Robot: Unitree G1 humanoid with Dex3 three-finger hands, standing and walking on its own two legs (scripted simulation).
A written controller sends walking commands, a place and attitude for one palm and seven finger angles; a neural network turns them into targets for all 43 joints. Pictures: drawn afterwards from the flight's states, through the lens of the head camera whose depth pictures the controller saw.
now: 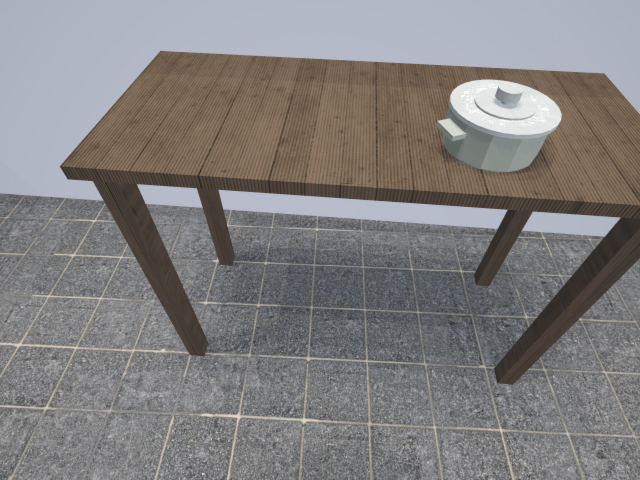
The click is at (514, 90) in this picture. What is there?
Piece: lid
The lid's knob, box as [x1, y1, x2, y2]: [495, 82, 523, 102]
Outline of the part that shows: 499,84 495,96 499,100 504,102 516,102 519,100 523,90 521,86 511,82 503,82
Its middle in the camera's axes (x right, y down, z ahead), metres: +0.33 -0.25 +0.67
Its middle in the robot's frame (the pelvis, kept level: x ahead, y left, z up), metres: +0.70 -0.29 +0.15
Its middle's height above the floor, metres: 0.92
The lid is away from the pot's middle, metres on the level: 0.00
